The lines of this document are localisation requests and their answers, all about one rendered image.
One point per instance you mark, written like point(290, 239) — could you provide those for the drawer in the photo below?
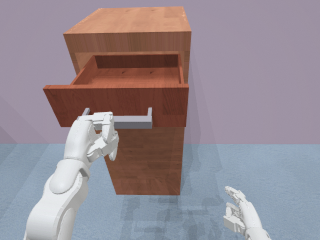
point(126, 85)

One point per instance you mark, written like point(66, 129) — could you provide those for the robot right hand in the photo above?
point(241, 218)

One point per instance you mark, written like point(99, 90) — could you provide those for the cabinet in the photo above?
point(148, 161)

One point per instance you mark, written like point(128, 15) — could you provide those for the handle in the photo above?
point(129, 122)

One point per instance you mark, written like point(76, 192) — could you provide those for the robot left forearm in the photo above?
point(53, 217)

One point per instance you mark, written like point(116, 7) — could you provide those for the robot right forearm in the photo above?
point(256, 233)

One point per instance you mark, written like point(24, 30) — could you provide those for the robot left hand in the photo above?
point(84, 144)

